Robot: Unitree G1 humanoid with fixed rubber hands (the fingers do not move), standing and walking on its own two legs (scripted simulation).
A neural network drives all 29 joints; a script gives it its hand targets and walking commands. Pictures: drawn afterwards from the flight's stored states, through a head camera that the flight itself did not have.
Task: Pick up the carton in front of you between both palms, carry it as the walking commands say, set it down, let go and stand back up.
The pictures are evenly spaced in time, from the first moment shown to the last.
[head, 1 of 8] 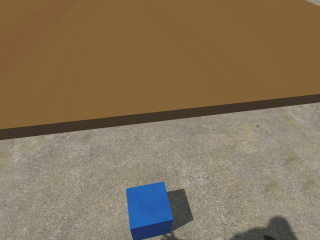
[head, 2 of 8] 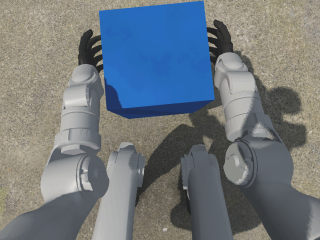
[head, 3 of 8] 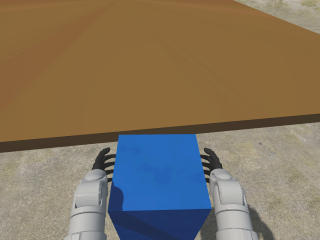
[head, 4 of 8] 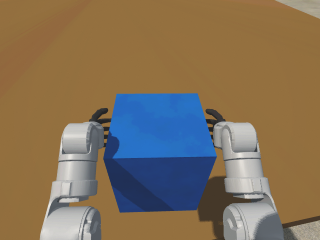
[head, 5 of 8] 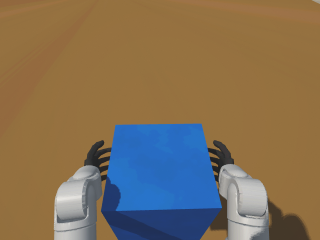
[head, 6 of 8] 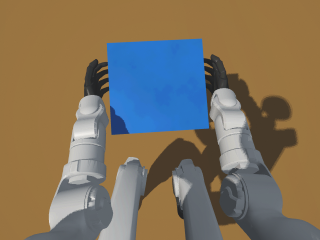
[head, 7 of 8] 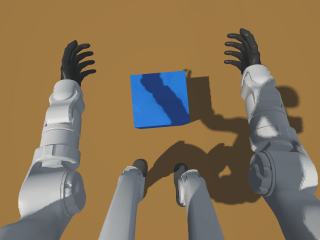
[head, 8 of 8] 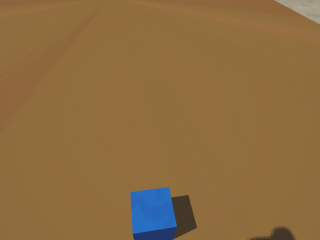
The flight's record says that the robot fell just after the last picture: no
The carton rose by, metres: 0.88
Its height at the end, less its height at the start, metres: +0.12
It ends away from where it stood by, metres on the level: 2.66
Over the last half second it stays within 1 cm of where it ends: yes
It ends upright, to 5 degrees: yes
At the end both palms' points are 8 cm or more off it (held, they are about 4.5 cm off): yes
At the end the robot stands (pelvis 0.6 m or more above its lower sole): yes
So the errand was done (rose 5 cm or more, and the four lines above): yes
